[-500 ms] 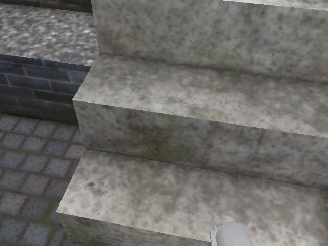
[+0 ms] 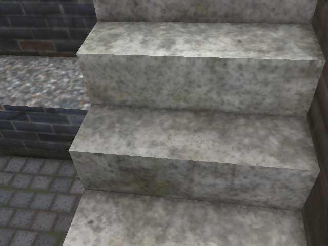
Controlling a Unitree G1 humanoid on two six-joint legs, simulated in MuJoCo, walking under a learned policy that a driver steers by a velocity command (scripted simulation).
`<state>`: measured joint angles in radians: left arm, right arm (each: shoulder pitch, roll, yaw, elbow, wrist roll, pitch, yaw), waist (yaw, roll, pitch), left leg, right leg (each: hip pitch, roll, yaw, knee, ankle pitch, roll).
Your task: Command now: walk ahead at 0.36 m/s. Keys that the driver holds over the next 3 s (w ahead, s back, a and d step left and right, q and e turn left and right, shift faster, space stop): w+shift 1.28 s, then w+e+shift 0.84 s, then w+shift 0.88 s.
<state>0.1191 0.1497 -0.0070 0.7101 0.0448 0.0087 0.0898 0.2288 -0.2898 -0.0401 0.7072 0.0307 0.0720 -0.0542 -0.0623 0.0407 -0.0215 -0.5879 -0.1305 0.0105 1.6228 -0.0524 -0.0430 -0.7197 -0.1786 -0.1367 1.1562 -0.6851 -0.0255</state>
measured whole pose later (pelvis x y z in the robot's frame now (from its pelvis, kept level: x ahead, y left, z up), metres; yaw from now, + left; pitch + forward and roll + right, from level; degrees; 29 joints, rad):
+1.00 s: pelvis +0.17 +0.00 +0.04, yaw +3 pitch +0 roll +0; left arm 0.37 0.19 0.02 1.05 0.04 -0.06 -0.02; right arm 0.05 -0.18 0.00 0.67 0.05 -0.09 0.01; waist 0.01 0.00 -0.10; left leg -0.87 -0.09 -0.23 2.04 -0.06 0.19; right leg -0.50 0.00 -0.09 0.95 -0.47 -0.06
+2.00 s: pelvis +0.64 +0.14 +0.44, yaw -25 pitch +2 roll -1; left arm 0.29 0.27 0.03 0.70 0.00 -0.03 -0.03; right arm -0.17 -0.21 0.06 0.36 -0.07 -0.14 0.04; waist 0.05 -0.03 -0.04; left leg -0.35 -0.09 -0.10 1.09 -0.36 0.08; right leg -0.74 0.30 0.10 1.05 -0.32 -0.15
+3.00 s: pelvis +0.73 +0.14 +0.52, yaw -40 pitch +5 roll -2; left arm 0.20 0.23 -0.06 0.59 0.00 -0.09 0.01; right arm 0.25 -0.26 0.00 0.78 -0.07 -0.09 0.02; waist 0.06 -0.03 -0.14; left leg -0.31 -0.05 -0.05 0.62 -0.39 0.06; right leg -1.36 0.09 0.19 2.11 0.10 -0.03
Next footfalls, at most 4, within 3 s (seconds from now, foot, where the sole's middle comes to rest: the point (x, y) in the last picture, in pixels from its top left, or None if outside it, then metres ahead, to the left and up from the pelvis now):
0.14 left None -0.07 0.05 -0.89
0.80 right None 0.24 -0.10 -0.68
1.32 left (94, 216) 0.58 0.26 -0.46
1.92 right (150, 131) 0.76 0.05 -0.25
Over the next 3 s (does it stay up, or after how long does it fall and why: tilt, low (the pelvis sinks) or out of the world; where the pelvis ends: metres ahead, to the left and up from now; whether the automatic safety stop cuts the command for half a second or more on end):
stays up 0.73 0.14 0.52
